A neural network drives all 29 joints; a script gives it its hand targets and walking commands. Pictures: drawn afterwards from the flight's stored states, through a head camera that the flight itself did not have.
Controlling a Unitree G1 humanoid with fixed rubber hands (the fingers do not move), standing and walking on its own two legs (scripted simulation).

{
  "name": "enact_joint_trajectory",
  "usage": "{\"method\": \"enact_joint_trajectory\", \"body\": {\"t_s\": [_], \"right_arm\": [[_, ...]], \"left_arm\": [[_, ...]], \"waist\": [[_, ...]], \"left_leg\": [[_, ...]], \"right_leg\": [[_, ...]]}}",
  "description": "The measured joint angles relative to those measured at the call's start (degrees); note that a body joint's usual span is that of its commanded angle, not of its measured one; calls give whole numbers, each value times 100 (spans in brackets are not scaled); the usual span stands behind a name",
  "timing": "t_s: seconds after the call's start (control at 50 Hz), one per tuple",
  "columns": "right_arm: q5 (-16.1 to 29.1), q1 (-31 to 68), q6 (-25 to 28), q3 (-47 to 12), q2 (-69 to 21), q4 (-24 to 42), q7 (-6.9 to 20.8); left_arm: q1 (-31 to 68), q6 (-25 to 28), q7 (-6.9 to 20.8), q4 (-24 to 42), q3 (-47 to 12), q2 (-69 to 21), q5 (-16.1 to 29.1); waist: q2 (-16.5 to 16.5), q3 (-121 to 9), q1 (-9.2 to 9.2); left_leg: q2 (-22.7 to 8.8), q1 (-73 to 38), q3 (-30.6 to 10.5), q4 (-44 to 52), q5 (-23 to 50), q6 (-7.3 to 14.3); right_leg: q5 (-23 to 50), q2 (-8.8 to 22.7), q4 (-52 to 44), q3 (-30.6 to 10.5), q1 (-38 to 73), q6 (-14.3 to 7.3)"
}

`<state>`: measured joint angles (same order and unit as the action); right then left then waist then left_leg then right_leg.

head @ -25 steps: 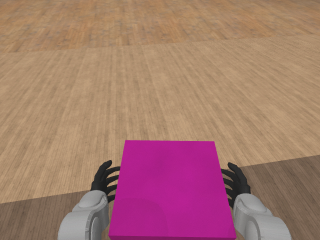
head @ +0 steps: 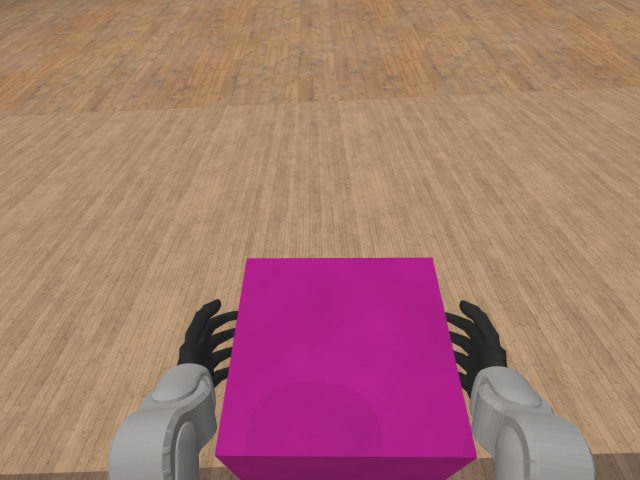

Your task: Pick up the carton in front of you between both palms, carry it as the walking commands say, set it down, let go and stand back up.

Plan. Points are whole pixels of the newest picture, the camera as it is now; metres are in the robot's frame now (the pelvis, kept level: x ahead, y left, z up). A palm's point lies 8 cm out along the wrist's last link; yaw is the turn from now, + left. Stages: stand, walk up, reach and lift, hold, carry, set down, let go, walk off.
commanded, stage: carry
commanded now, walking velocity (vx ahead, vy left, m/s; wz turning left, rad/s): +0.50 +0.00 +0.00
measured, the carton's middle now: (338, 385) +0.26 +0.01 +0.01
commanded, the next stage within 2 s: none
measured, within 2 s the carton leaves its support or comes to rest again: neither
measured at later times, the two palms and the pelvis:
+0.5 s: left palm (262, 163) +0.67 +0.16 +0.04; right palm (422, 173) +0.64 -0.14 +0.05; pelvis +0.33 +0.05 -0.01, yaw -4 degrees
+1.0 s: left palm (280, 95) +0.99 +0.17 +0.03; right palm (400, 91) +1.00 -0.13 +0.03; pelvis +0.68 +0.00 -0.05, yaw -1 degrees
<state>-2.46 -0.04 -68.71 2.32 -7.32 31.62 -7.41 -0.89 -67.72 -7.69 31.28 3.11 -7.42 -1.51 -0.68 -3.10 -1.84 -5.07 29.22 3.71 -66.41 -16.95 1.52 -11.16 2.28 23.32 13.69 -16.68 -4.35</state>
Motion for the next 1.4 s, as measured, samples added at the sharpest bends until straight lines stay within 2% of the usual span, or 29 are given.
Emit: {"method": "enact_joint_trajectory", "body": {"t_s": [0.14, 0.22, 0.28, 0.3, 0.32, 0.34, 0.36, 0.4, 0.44, 0.5, 0.6, 0.68, 0.76, 0.8, 0.82, 0.86, 0.88, 0.92, 0.96, 1.02, 1.08, 1.14, 1.2, 1.24, 1.28, 1.3, 1.32, 1.36, 1.4], "right_arm": [[-56, 657, 224, 281, -2, -536, -22], [-33, 1161, 336, 569, 1, -1051, -70], [10, 1559, 437, 713, 51, -1564, -118], [23, 1727, 477, 751, 66, -1768, -124], [20, 1889, 569, 792, 44, -2010, -124], [21, 2038, 652, 824, 29, -2233, -127], [17, 2161, 718, 852, 14, -2429, -154], [44, 2274, 820, 929, -3, -2664, -181], [99, 2272, 942, 1025, -13, -2731, -186], [217, 2340, 1140, 1144, 1, -2729, -180], [300, 2453, 1394, 1108, 32, -2651, -155], [295, 2375, 1382, 1007, -6, -2405, -149], [266, 2255, 1242, 886, -25, -2105, -148], [248, 2180, 1116, 874, 18, -1984, -149], [256, 2182, 1050, 866, 87, -1967, -144], [321, 2242, 951, 856, 249, -2078, -139], [323, 2207, 898, 859, 263, -2112, -142], [259, 2123, 789, 906, 155, -2153, -148], [146, 2081, 730, 1003, -21, -2163, -147], [27, 2072, 794, 1105, -175, -2125, -136], [-6, 2077, 934, 1114, -172, -2061, -125], [8, 2031, 1017, 1094, -106, -1925, -124], [32, 1949, 1017, 1080, -36, -1802, -123], [17, 1947, 997, 1061, -24, -1852, -121], [-40, 2034, 965, 1018, -35, -2045, -118], [-83, 2102, 987, 1007, -62, -2183, -125], [-121, 2170, 1030, 1001, -78, -2341, -138], [-74, 2201, 999, 959, -40, -2594, -145], [23, 2063, 949, 986, -24, -2674, -137]], "left_arm": [[828, 216, -2, -711, 273, 2, 54], [1409, 324, -15, -1307, 450, 7, 24], [1772, 364, -54, -1712, 570, 59, -18], [1878, 381, -68, -1830, 627, 80, -40], [2001, 419, -87, -1977, 679, 149, -46], [2113, 471, -103, -2142, 742, 208, -41], [2200, 522, -121, -2291, 809, 246, -35], [2331, 595, -136, -2499, 949, 209, -47], [2421, 686, -109, -2589, 1080, 75, -104], [2505, 892, -43, -2565, 1184, -77, -170], [2456, 1183, -9, -2343, 1153, -81, -168], [2268, 1204, -1, -2030, 1093, -61, -106], [2083, 1095, -10, -1712, 1000, -23, -51], [2097, 1002, -22, -1716, 924, -16, -62], [2125, 974, -29, -1764, 900, -40, -77], [2209, 927, -96, -1924, 845, -37, -83], [2218, 861, -133, -1996, 812, -9, -56], [2145, 735, -162, -2069, 820, 23, 25], [2082, 689, -168, -2119, 883, 28, 97], [2121, 767, -153, -2199, 946, 43, 180], [2249, 914, -131, -2285, 933, 76, 222], [2347, 1019, -124, -2311, 870, 77, 239], [2382, 1040, -122, -2313, 807, 40, 211], [2360, 1001, -121, -2319, 799, 44, 174], [2320, 929, -117, -2345, 821, 106, 142], [2348, 903, -112, -2410, 830, 184, 153], [2400, 898, -107, -2518, 828, 273, 171], [2332, 879, -105, -2673, 862, 290, 170], [2196, 850, -106, -2726, 949, 119, 82]], "waist": [[5, -120, -56], [-11, -156, -37], [58, -127, 53], [68, -91, 119], [183, -19, 243], [252, 67, 345], [249, 167, 422], [161, 391, 493], [116, 554, 505], [65, 705, 493], [-11, 695, 515], [13, 557, 521], [73, 349, 526], [143, 223, 463], [103, 151, 387], [-100, 149, 182], [-72, 155, 84], [32, 174, -61], [105, 220, -130], [160, 289, -186], [157, 315, -214], [85, 276, -225], [1, 161, -243], [-24, 56, -235], [-103, -58, -166], [-31, -107, -83], [117, -78, 57], [133, -6, 291], [32, 61, 448]], "left_leg": [[-122, 829, 157, 1811, 925, -69], [-11, 754, 368, 2867, 1337, 68], [194, 423, 566, 3375, 1370, 242], [283, 202, 640, 3543, 1253, 272], [390, 157, 689, 3370, 1131, 390], [443, 195, 704, 3074, 949, 463], [467, 194, 675, 2909, 904, 514], [468, 39, 602, 2951, 1377, 530], [492, -206, 570, 3113, 1345, 492], [552, -588, 555, 3432, 1053, 492], [620, -1151, 471, 3710, 644, 476], [703, -1708, 381, 3783, 157, 390], [805, -2311, 344, 3537, -568, 296], [827, -2425, 427, 2784, -983, 251], [761, -2311, 459, 2133, -975, 235], [729, -1671, 42, 386, -1229, 160], [772, -1317, -107, -298, -1266, 174], [744, -689, -248, -838, -1080, 192], [608, -169, -310, -577, -816, 174], [397, 404, -347, 347, -492, 124], [284, 750, -344, 1349, 244, 96], [294, 783, -228, 2471, 1208, 104], [445, 518, 32, 3544, 2111, 190], [588, 168, 233, 4098, 2539, 297], [614, -315, 380, 4310, 2713, 328], [683, -372, 341, 4021, 1858, 330], [817, -246, 362, 3585, 1292, 450], [904, -150, 397, 3072, 1007, 603], [902, -322, 365, 3054, 968, 610]], "right_leg": [[-461, -84, -517, -164, 996, 150], [-928, -127, -557, -228, 1545, 324], [-1458, -75, -288, -273, 1897, 498], [-1720, -19, 103, -263, 1907, 532], [-1960, 146, 795, -265, 1752, 511], [-1810, 208, 1767, -473, 1399, 451], [-1706, 117, 2785, -780, 957, 391], [-1556, -129, 4282, -1144, 137, 212], [-1312, -204, 4769, -1237, -516, 83], [-1063, -149, 4481, -1254, -1261, 32], [-618, -55, 3254, -1214, -1963, 56], [383, -92, 2010, -1074, -2009, 66], [1453, -275, 563, -744, -1521, -13], [1940, -342, 81, -580, -1038, -59], [1556, -385, 246, -567, -915, -269], [770, -548, 985, -505, -1037, -486], [572, -567, 1146, -513, -1010, -497], [382, -586, 1158, -550, -824, -474], [244, -588, 995, -572, -567, -475], [55, -576, 763, -612, -205, -476], [-181, -572, 612, -684, 139, -426], [-497, -604, 526, -758, 526, -347], [-983, -653, 633, -812, 938, -267], [-1428, -669, 1009, -826, 1154, -214], [-1655, -670, 2049, -715, 1116, -131], [-1623, -616, 2852, -782, 870, -40], [-1762, -555, 3712, -958, 521, 39], [-1836, -592, 5066, -1255, -248, 88], [-1628, -530, 5350, -1331, -872, 73]]}}
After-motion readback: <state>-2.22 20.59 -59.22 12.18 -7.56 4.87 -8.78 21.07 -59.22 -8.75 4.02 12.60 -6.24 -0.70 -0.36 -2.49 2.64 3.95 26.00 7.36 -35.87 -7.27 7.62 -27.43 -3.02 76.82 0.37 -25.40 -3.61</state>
